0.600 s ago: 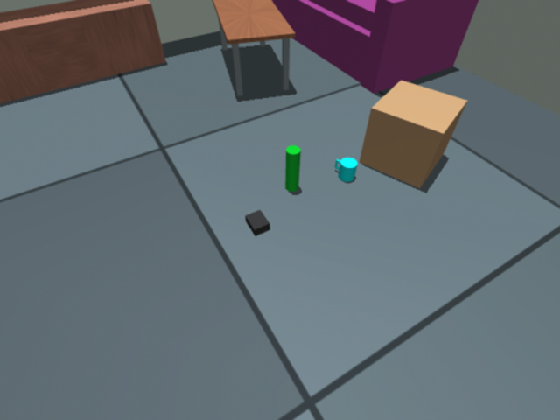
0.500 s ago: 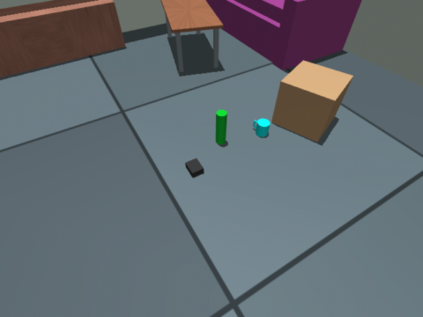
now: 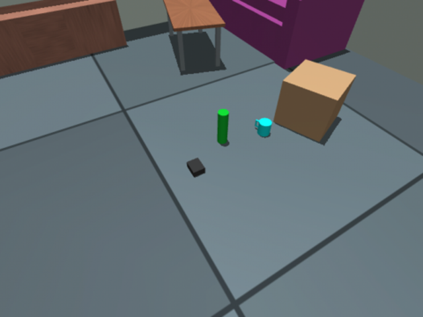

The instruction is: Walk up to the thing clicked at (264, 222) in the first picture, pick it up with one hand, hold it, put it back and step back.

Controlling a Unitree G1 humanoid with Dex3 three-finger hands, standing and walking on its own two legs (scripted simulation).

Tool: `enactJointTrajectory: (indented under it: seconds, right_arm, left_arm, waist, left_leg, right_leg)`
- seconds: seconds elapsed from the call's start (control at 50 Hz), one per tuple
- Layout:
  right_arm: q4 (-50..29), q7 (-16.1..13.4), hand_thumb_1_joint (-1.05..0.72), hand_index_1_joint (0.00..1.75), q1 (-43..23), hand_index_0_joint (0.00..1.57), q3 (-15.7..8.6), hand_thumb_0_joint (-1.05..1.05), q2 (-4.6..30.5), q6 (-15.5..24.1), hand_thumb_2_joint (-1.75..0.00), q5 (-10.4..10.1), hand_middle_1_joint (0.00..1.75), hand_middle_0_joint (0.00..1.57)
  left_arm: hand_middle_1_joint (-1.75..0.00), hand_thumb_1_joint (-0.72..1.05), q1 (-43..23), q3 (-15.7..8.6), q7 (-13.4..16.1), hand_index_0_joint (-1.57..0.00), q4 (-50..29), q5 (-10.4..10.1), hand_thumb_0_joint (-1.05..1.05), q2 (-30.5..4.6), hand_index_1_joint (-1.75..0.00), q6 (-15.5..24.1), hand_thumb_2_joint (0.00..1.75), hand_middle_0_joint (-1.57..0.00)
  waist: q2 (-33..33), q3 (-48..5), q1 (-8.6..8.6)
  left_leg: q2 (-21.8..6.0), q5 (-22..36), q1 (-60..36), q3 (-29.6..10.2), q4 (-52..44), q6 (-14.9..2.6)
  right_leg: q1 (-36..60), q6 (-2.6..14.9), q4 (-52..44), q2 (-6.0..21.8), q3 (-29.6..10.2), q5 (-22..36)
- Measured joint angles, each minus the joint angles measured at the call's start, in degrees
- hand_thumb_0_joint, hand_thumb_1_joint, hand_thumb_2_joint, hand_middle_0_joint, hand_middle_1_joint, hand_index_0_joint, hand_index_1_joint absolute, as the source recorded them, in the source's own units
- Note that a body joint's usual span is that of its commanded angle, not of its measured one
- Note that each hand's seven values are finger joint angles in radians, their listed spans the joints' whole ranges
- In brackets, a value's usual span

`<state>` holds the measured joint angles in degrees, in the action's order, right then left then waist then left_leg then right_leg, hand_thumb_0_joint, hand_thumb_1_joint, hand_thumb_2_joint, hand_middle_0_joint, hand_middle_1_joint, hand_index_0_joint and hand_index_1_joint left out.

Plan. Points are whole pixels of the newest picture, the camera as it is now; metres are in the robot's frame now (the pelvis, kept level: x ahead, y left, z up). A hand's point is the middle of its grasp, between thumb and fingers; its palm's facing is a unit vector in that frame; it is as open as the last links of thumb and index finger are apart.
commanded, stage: stand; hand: left
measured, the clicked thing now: (195, 167) +1.08 +0.13 -0.76
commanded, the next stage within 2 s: walk up in 0.52 s
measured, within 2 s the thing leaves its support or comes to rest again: neither
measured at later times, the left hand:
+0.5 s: hand out of the picture +0.08 +0.25 -0.16, palm faces -0.03 -0.94 -0.34, open 7.3 cm
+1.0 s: hand (122, 309) +0.17 +0.20 -0.14, palm faces -0.06 -0.91 -0.40, open 7.3 cm
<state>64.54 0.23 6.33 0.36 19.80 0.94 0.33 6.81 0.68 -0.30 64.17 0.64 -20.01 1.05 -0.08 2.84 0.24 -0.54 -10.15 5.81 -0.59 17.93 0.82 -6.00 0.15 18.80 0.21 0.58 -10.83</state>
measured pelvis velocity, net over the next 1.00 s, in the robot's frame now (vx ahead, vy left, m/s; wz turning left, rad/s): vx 0.12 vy -0.07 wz -0.06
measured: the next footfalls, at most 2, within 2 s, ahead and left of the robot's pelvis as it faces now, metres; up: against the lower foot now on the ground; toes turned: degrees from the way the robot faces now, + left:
right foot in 0.80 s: +0.15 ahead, -0.18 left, +0.00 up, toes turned -6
left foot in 1.22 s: +0.39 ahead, +0.06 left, +0.00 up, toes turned +0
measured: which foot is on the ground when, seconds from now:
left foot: down 0.00-0.82, up 0.84-1.00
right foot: down 0.00-0.60, up 0.62-0.78, down 0.80-1.00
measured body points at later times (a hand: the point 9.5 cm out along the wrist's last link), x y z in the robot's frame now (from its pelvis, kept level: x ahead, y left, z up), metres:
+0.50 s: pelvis +0.01 +0.00 +0.00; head +0.02 +0.00 +0.45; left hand +0.08 +0.30 -0.13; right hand +0.08 -0.30 -0.13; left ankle +0.00 +0.13 -0.75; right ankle -0.01 -0.12 -0.75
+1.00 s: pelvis +0.12 -0.07 -0.01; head +0.12 -0.09 +0.44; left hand +0.17 +0.25 -0.11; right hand +0.15 -0.40 -0.14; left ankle +0.14 +0.07 -0.69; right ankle +0.11 -0.17 -0.75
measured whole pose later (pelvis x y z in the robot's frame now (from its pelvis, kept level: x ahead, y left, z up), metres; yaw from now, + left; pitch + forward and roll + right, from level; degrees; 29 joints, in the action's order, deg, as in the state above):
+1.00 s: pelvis +0.12 -0.07 -0.01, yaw -4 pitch -3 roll +0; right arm 54.9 3.6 15.3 -4.5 25.6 1.4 1.2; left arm 18.1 -3.0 -3.2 52.8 0.9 -22.2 4.3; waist -3.8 4.2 1.1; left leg -2.9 -19.5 24.1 -1.3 56.8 -1.3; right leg -8.1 2.3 26.4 -0.7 2.7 -15.2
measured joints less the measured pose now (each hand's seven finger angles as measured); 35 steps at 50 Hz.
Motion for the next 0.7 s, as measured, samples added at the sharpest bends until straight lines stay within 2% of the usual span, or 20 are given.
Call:
enactJointTrajectory:
  seconds: [0.52,0.54,0.6,0.64,0.7]
  right_arm:
    - [0.10,-0.06,-0.90,0.29,0.04,0.20,-0.06,0.00,0.09,-0.05,-0.90,-0.08,0.30,0.21]
    - [-0.45,0.30,-0.90,0.30,0.34,0.20,-0.51,0.00,0.08,-0.04,-0.90,0.24,0.30,0.21]
    - [-2.84,1.49,-0.90,0.30,2.67,0.20,-2.20,0.00,0.34,1.06,-0.90,1.27,0.30,0.21]
    - [-4.54,1.88,-0.90,0.30,4.18,0.20,-3.22,0.00,0.84,2.00,-0.90,1.63,0.30,0.21]
    - [-6.34,1.91,-0.90,0.30,6.51,0.20,-4.13,0.00,1.34,2.82,-0.90,1.81,0.30,0.21]
  left_arm:
    - [-0.30,0.90,-0.18,-0.08,0.07,-0.21,0.03,-0.08,0.00,-0.01,-0.30,0.01,0.90,-0.21]
    - [-0.30,0.90,0.22,-0.61,-0.40,-0.21,-0.63,0.19,0.00,-0.05,-0.30,-0.09,0.90,-0.21]
    - [-0.30,0.90,3.09,-2.30,-1.99,-0.21,-2.90,1.16,0.00,-1.01,-0.30,0.09,0.90,-0.21]
    - [-0.30,0.90,4.42,-3.18,-2.44,-0.21,-3.80,1.44,0.00,-1.95,-0.30,-0.21,0.90,-0.21]
    - [-0.30,0.90,5.18,-3.98,-3.14,-0.21,-5.01,1.52,0.00,-3.86,-0.30,-0.40,0.90,-0.21]
  waist:
    - [0.12,0.03,-0.16]
    - [0.15,-0.06,-0.09]
    - [0.82,-1.50,0.24]
    - [1.07,-1.79,0.10]
    - [2.17,-0.74,-0.65]
  left_leg:
    - [0.05,-0.14,-0.62,-0.13,-0.57,-0.02]
    - [0.06,-1.66,-0.16,0.02,0.59,-0.56]
    - [0.41,-8.95,1.33,0.93,5.51,-2.51]
    - [0.24,-6.46,1.28,1.65,5.70,-3.00]
    - [0.11,-5.93,-0.16,2.34,5.01,-2.09]
  right_leg:
    - [0.74,-0.05,-0.70,0.06,0.13,-0.13]
    - [0.27,0.20,0.35,0.02,0.00,-1.38]
    - [-2.97,1.61,8.38,-0.03,-1.31,-11.37]
    - [-6.69,1.75,16.43,-0.15,-1.54,-13.96]
    - [-12.17,1.39,24.64,1.02,-2.30,-14.87]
